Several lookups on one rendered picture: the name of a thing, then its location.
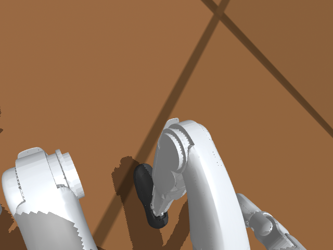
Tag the right robot hand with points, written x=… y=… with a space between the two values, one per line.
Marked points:
x=248 y=208

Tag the right robot foot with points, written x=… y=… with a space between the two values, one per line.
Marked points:
x=144 y=186

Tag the right robot arm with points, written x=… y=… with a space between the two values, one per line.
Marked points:
x=272 y=234

